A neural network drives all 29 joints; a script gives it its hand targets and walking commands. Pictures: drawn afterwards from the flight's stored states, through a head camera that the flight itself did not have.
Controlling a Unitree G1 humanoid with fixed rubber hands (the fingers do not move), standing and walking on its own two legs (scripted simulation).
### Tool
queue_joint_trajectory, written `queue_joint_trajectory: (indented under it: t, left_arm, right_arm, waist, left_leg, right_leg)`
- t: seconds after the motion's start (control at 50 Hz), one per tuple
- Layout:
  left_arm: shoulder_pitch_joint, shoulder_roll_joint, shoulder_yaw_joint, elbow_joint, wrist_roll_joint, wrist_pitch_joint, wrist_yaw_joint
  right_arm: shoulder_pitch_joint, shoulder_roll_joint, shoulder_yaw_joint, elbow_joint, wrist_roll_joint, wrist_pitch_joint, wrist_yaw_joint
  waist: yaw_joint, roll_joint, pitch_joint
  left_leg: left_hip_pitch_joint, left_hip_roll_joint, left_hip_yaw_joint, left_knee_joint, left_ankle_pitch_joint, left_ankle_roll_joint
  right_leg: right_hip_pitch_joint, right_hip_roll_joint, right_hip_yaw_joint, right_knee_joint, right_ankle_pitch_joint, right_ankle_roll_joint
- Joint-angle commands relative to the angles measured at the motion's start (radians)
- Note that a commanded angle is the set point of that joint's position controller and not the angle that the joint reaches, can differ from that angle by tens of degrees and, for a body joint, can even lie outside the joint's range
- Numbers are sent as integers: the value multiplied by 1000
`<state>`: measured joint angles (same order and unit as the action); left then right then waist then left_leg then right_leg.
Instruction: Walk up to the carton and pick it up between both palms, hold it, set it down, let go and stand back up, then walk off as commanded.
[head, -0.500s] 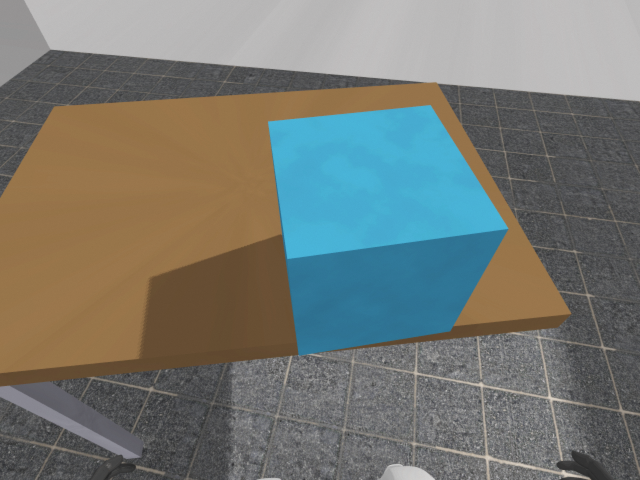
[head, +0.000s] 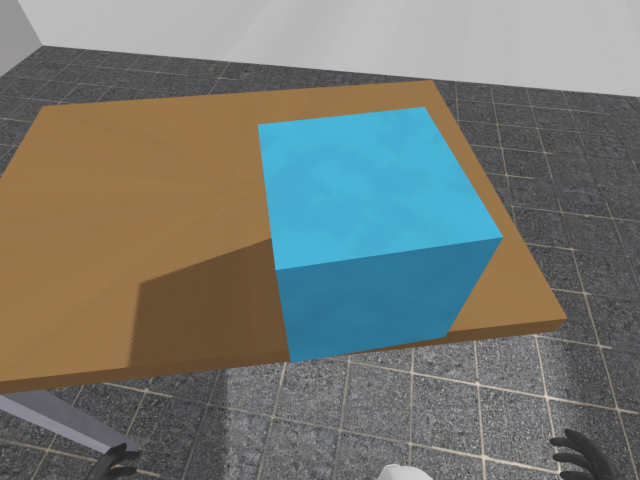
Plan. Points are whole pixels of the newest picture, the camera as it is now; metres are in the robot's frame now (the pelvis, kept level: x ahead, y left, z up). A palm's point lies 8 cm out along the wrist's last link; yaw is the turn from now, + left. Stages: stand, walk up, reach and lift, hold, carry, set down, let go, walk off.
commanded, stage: walk up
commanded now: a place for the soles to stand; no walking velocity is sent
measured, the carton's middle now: (356, 236) +0.40 -0.03 +0.07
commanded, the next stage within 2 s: reach and lift in 0.26 s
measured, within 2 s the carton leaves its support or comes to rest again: neither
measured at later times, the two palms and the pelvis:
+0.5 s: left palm (101, 464) +0.16 +0.29 -0.07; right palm (612, 476) +0.14 -0.32 -0.07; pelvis +0.00 -0.01 +0.00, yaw +0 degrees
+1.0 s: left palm (105, 459) +0.16 +0.26 -0.01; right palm (628, 476) +0.13 -0.30 -0.01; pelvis -0.02 -0.03 +0.02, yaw +0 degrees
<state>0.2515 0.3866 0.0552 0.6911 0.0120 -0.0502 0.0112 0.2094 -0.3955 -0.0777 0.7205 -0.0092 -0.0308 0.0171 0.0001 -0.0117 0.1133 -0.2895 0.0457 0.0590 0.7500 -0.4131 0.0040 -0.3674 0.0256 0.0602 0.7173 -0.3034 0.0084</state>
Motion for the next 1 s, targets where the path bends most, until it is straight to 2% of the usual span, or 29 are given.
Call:
queue_joint_trajectory:
  t: [0.0,0.02,0.06,0.1,0.12,0.18,0.24,0.26,0.28,0.3,0.32,0.36,0.4,0.42,0.44,0.46,0.52,0.54,0.56,0.6,0.66,0.74,0.8,0.84,0.86,0.88,0.9,0.94,0.98]
  left_arm:
    - [-50,219,39,9,4,-17,-3]
    - [-41,216,37,5,5,-18,-3]
    - [-48,228,42,3,6,-23,-3]
    - [-60,222,38,4,4,-23,-3]
    - [-63,225,40,0,6,-23,-4]
    - [-49,218,35,10,5,-20,-5]
    - [-47,222,41,7,4,-22,-5]
    - [-368,104,15,-74,30,191,22]
    - [-311,70,26,-126,48,265,41]
    - [-313,63,34,-184,52,301,46]
    - [-333,83,37,-244,42,318,45]
    - [-319,81,21,-333,23,344,44]
    - [-284,76,10,-374,11,351,40]
    - [-257,68,6,-397,9,348,39]
    - [-234,62,18,-407,6,338,36]
    - [-213,50,21,-425,8,328,34]
    - [-121,28,60,-428,8,307,36]
    - [-91,27,66,-435,8,296,36]
    - [-77,29,72,-433,9,291,36]
    - [-71,31,67,-440,-6,269,39]
    - [-71,24,61,-457,-26,246,47]
    - [-85,26,43,-519,-65,208,59]
    - [-95,23,32,-520,-87,186,68]
    - [-104,28,26,-585,-108,174,80]
    - [-108,26,28,-583,-109,170,80]
    - [-101,18,22,-605,-111,168,84]
    - [-95,11,25,-609,-114,169,85]
    - [-95,7,24,-619,-120,173,84]
    - [-90,-13,27,-624,-122,172,79]
  right_arm:
    - [-12,-244,-29,0,-6,-27,-16]
    - [-24,-235,-26,-6,-6,-25,-16]
    - [-26,-225,-24,-3,-6,-23,-14]
    - [-18,-219,-24,-3,-5,-23,-16]
    - [-15,-220,-21,-3,-4,-24,-15]
    - [-27,-231,-22,-9,-5,-26,-14]
    - [-13,-229,-24,-4,-9,-25,-16]
    - [-226,-63,-119,232,-104,-221,8]
    - [-163,-131,-129,255,-118,-249,37]
    - [-152,-155,-142,256,-123,-262,46]
    - [-174,-163,-161,236,-116,-275,46]
    - [-162,-154,-166,199,-92,-289,48]
    - [-122,-146,-156,155,-61,-292,48]
    - [-98,-144,-149,128,-46,-293,46]
    - [-68,-129,-139,93,-34,-293,43]
    - [-47,-120,-125,70,-17,-296,42]
    - [-7,-125,-95,8,25,-315,47]
    - [13,-133,-91,-19,32,-320,48]
    - [18,-130,-78,-54,40,-324,47]
    - [24,-125,-71,-102,42,-326,49]
    - [30,-101,-61,-194,46,-317,53]
    - [42,-47,-61,-332,58,-288,59]
    - [54,-4,-49,-387,60,-253,62]
    - [57,10,-44,-447,68,-224,66]
    - [53,4,-35,-472,66,-209,65]
    - [61,6,-33,-488,74,-192,64]
    - [63,0,-26,-516,77,-176,63]
    - [61,-13,-30,-545,79,-143,60]
    - [61,-13,-27,-597,89,-120,53]
  waist:
    - [-16,9,-196]
    - [-11,11,-199]
    - [-13,23,-211]
    - [-23,0,-210]
    - [-24,14,-215]
    - [-12,25,-208]
    - [-19,4,-235]
    - [-32,92,-59]
    - [-50,140,-35]
    - [-71,147,-36]
    - [-73,108,-83]
    - [-62,84,-174]
    - [-52,49,-207]
    - [-48,51,-225]
    - [-48,11,-242]
    - [-43,14,-251]
    - [-5,-22,-291]
    - [-5,-43,-299]
    - [21,-41,-300]
    - [31,-68,-289]
    - [58,-69,-288]
    - [59,-93,-280]
    - [64,-103,-261]
    - [63,-71,-254]
    - [58,-80,-243]
    - [53,-57,-251]
    - [50,-48,-245]
    - [47,6,-239]
    - [44,15,-227]
  left_leg:
    - [26,141,-177,-193,100,111]
    - [14,136,-158,-182,91,112]
    - [26,99,-126,-160,90,85]
    - [47,95,-125,-162,95,86]
    - [55,101,-134,-169,111,85]
    - [42,124,-155,-190,116,105]
    - [58,114,-140,-156,138,97]
    - [-240,13,-25,-229,-22,-21]
    - [-326,51,-24,-263,-72,7]
    - [-334,62,-20,-253,-74,14]
    - [-263,57,-23,-223,-48,8]
    - [-54,25,-5,-192,97,-17]
    - [70,11,-5,-200,198,-29]
    - [99,8,-13,-215,233,-31]
    - [121,-4,-9,-222,279,-27]
    - [135,-8,-17,-241,319,-30]
    - [193,-32,-21,-255,490,-37]
    - [200,-36,-25,-261,516,-36]
    - [198,-46,-15,-273,535,-37]
    - [179,-53,-8,-302,504,-31]
    - [156,-56,6,-355,441,-25]
    - [108,-55,28,-417,302,-10]
    - [64,-48,37,-464,187,4]
    - [43,-39,28,-497,113,5]
    - [15,-33,24,-501,67,17]
    - [15,-26,22,-511,32,26]
    - [-24,-18,15,-525,14,36]
    - [-152,8,17,-578,-41,56]
    - [-247,17,17,-607,-56,77]
  right_leg:
    - [59,-56,78,-50,145,-102]
    - [73,-63,89,-73,135,-104]
    - [66,-90,145,-97,138,-120]
    - [50,-91,141,-95,159,-119]
    - [47,-90,148,-88,161,-120]
    - [63,-64,90,-65,172,-102]
    - [68,-74,102,-69,191,-111]
    - [99,-14,-143,-38,31,-58]
    - [183,4,-162,34,54,-55]
    - [213,8,-167,60,75,-54]
    - [184,2,-164,44,80,-57]
    - [131,-8,-149,-32,153,-61]
    - [121,-5,-145,-86,223,-62]
    - [154,2,-144,-102,259,-61]
    - [179,3,-133,-130,309,-57]
    - [215,9,-131,-149,349,-53]
    - [285,15,-111,-199,477,-49]
    - [310,20,-108,-212,507,-46]
    - [336,18,-97,-232,530,-43]
    - [363,20,-89,-256,516,-41]
    - [383,16,-78,-293,444,-41]
    - [394,11,-60,-339,308,-35]
    - [387,3,-46,-360,188,-30]
    - [394,-3,-42,-367,117,-31]
    - [396,-6,-39,-363,80,-35]
    - [404,-7,-44,-361,61,-36]
    - [440,-3,-42,-351,67,-34]
    - [563,24,-49,-318,101,-9]
    - [664,37,-51,-297,135,8]
